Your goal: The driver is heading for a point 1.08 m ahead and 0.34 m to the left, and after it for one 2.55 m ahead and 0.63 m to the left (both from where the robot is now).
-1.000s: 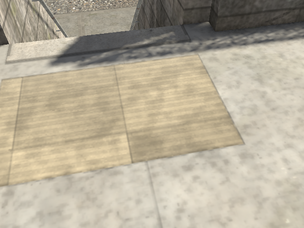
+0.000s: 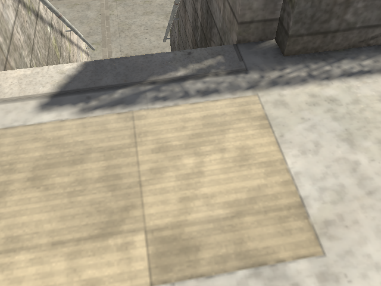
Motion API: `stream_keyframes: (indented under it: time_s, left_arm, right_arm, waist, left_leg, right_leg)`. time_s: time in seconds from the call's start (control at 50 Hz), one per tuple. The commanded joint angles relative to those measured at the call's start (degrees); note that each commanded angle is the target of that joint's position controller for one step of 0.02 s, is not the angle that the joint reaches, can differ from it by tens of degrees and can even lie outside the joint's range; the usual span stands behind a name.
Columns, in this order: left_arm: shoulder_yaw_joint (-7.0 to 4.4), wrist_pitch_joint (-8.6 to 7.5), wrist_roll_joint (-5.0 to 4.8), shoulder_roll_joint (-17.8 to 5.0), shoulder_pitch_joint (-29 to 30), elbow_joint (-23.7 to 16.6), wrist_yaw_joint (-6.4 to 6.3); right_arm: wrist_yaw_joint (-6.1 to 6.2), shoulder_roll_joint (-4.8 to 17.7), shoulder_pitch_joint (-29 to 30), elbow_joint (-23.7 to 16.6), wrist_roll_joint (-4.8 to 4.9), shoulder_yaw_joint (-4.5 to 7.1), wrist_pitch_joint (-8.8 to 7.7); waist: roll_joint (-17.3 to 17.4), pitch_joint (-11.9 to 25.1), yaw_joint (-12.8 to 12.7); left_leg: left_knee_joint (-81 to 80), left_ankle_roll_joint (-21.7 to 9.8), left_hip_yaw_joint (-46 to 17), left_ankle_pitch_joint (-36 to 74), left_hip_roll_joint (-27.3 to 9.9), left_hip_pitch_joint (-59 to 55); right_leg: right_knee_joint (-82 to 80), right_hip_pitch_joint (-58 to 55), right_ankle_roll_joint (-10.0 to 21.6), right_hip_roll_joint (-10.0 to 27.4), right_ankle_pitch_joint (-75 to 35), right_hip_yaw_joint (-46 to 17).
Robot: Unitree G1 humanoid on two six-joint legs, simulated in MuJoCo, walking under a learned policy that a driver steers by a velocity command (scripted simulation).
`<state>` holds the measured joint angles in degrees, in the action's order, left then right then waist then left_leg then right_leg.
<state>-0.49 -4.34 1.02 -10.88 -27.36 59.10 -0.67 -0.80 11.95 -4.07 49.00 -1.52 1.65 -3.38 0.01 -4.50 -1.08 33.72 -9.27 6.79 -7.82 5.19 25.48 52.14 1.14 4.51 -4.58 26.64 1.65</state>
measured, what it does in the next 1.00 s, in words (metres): walks ahead, turning left: right foot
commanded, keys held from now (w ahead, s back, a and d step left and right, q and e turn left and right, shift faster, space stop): w+q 1.00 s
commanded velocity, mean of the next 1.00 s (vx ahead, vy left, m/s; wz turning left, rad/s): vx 0.50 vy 0.00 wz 0.51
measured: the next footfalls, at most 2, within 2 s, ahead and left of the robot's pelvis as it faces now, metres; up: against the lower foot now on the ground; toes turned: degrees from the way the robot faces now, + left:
right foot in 0.50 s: +0.46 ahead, -0.09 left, +0.00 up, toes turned +18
left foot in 1.04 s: +0.61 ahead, +0.22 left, +0.00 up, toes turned +40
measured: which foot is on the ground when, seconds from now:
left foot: down 0.00-0.50, up 0.52-1.00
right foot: up 0.00-0.48, down 0.50-1.00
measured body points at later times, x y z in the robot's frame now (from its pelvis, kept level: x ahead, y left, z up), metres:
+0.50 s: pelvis +0.28 -0.02 +0.01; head +0.31 -0.01 +0.46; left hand +0.48 +0.23 -0.06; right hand +0.26 -0.30 -0.12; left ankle +0.11 +0.04 -0.71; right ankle +0.42 -0.10 -0.71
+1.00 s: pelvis +0.50 +0.05 +0.02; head +0.54 +0.08 +0.46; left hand +0.33 +0.24 -0.12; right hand +0.82 +0.00 -0.07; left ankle +0.57 +0.20 -0.69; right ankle +0.43 -0.10 -0.71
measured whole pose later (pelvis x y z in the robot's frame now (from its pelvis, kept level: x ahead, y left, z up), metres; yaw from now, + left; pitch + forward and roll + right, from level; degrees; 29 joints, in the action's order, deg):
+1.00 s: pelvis +0.50 +0.05 +0.02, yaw +34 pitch +2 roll -1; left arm -2.1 -4.4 1.3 -13.1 -25.0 52.5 -0.7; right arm -4.6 13.4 0.7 40.3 -2.4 1.5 -0.3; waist 1.1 -3.5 -4.1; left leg 37.3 -6.6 5.4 -8.0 -1.4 32.7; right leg 15.9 -4.9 -0.8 0.8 21.8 15.7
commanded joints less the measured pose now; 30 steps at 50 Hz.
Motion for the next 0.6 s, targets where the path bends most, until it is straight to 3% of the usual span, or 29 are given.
stream_keyframes:
  time_s: [0.02, 0.04, 0.08, 0.14, 0.2, 0.26, 0.38, 0.44, 0.48, 0.5, 0.52, 0.54, 0.56, 0.58, 0.6]
  left_arm:
    - [-1.82, -1.53, 0.53, -8.4, 3.1, -7.3, 0.6]
    - [-1.99, -1.98, 0.67, -8.8, 6.4, -8.1, 0.74]
    - [-1.86, -0.88, 1.27, -7.1, 7.3, -9.0, 0.94]
    - [-1.46, 0.94, 1.58, -5.1, 8.6, -10.3, 1.23]
    - [-1.5, 1.63, 1.43, -5.8, 18.0, -14.0, 1.29]
    - [-1.5, 1.87, 1.17, -6.2, 24.9, -16.4, 1.53]
    - [-0.92, 1.42, 0.67, -6.4, 35.2, -21.0, 1.97]
    - [-0.95, 0.46, 0.13, -7.4, 34.0, -22.1, 1.95]
    - [-1.95, -0.33, -0.15, -9.8, 23.6, -19.3, 1.14]
    - [-2.91, -1.15, 0.43, -12.3, 15.4, -17.3, 0.33]
    - [-4.02, -1.4, 1.98, -17.0, 5.0, -16.8, -0.84]
    - [-4.9, -0.49, 2.59, -20.4, 6.6, -17.0, -0.74]
    - [-4.48, 0.15, 1.69, -15.1, 9.9, -17.4, -0.35]
    - [-3.32, 0.13, 1.12, -10.0, 13.4, -18.1, -0.07]
    - [-2.8, -0.08, 1.19, -8.1, 14.9, -17.8, 0.22]
  right_arm:
    - [-0.25, 9.9, -13.9, 3.2, 1.75, 3.35, 0.58]
    - [-0.48, 7.0, -11.6, 3.0, 1.5, 2.77, 0.29]
    - [0.05, 5.2, -11.4, 3.9, 1.06, 2.04, -0.63]
    - [0.37, 7.4, -14.3, 4.9, 1.31, 2.37, -1.65]
    - [0.48, 8.3, -17.8, 5.2, 1.49, 2.51, -1.42]
    - [0.43, 8.3, -22.1, 5.4, 1.45, 2.56, -1.09]
    - [1.18, 9.1, -27.6, 5.2, 0.51, 2.82, -0.49]
    - [1.85, 10.4, -25.5, 3.9, 0.23, 3.34, -0.36]
    - [1.6, 11.8, -21.5, 2.6, 0.48, 3.76, -0.67]
    - [0.97, 11.4, -20.2, 2.1, 1.08, 3.73, -1.22]
    - [0.69, 7.6, -20.3, -0.3, 1.98, 2.78, -1.78]
    - [0.91, 4.4, -26.9, -1.6, 3.56, 2.31, -1.32]
    - [1.5, 9.2, -26.1, 0.1, 1.43, 2.9, -0.28]
    - [0.94, 9.2, -21.8, 0.0, 0.68, 3.09, 0.06]
    - [0.41, 7.9, -19.2, -0.6, 0.54, 2.96, 0.26]
  waist:
    - [3.7, 6.5, 4.4]
    - [-0.2, 2.3, 3.2]
    - [-1.9, 0.9, -0.5]
    - [-0.3, 1.5, -1.5]
    - [1.3, -0.8, 0.8]
    - [2.4, -0.1, 3.8]
    - [4.3, 0.7, 7.6]
    - [5.7, 1.3, 5.7]
    - [5.3, 5.4, 0.6]
    - [2.2, 10.3, -3.4]
    - [-4.4, 20.0, -6.5]
    - [-17.5, 23.5, -2.0]
    - [-9.6, 16.8, -0.4]
    - [-3.3, 9.8, 0.0]
    - [-1.5, 6.3, 0.5]
  left_leg:
    - [-20.8, -13.5, -42.6, -17.3, -23.0, -31.6]
    - [-22.7, -11.6, -37.8, -12.0, -20.9, -24.2]
    - [-23.5, -8.7, -30.3, -0.1, -16.2, -15.5]
    - [-24.3, -8.1, -24.6, 6.4, -13.5, -11.3]
    - [-26.2, -6.5, -23.5, 4.8, -11.8, -10.3]
    - [-24.6, -3.7, -23.9, 8.7, -11.0, -15.3]
    - [-18.1, -3.7, -26.6, 18.4, -11.5, -26.1]
    - [-14.2, -2.3, -28.5, 23.0, -12.3, -26.1]
    - [-6.2, 0.2, -27.9, 29.8, -10.2, -21.5]
    - [4.5, 1.6, -25.2, 27.2, -6.8, -16.9]
    - [20.0, 2.6, -20.5, 9.0, -3.8, -8.9]
    - [32.5, 3.9, -14.1, -25.2, 3.6, 7.6]
    - [38.0, 3.5, -13.7, -20.7, -2.2, 12.3]
    - [37.4, 3.8, -13.2, -14.8, -4.2, 11.9]
    - [35.7, 4.5, -12.6, -11.7, -5.8, 10.6]
  right_leg:
    - [27.7, 37.5, 0.9, 4.4, -7.0, -5.4]
    - [23.8, 35.4, 0.7, 6.0, -9.7, -4.9]
    - [17.8, 29.7, -1.0, 8.2, -10.4, -5.3]
    - [10.5, 27.9, -3.6, 9.1, -10.9, -3.6]
    - [1.6, 32.4, -5.8, 9.8, -18.7, -2.1]
    - [-5.3, 35.5, -6.7, 9.2, -25.8, -2.1]
    - [-13.9, 38.5, -6.7, 6.0, -23.9, -2.1]
    - [-20.3, 31.0, -5.4, 4.5, -20.9, -2.9]
    - [-25.6, 14.4, -3.4, 2.0, -18.4, -2.2]
    - [-27.8, 1.9, -1.4, 5.2, -19.6, -4.7]
    - [-28.3, -12.0, 1.4, 19.9, -8.2, -18.2]
    - [-34.7, -20.3, 7.5, 31.3, -5.1, -42.5]
    - [-35.4, -13.4, 7.7, 29.6, 0.3, -42.8]
    - [-36.5, -5.8, 6.3, 26.3, -2.6, -33.1]
    - [-38.1, -0.3, 5.2, 23.5, -10.3, -25.2]
Keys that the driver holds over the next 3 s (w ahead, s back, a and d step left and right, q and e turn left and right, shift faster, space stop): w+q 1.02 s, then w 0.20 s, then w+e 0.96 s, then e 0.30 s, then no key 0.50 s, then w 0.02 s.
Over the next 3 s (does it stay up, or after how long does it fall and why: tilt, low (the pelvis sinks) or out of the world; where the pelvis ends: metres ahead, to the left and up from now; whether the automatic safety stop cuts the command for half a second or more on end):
stays up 1.16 0.44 0.02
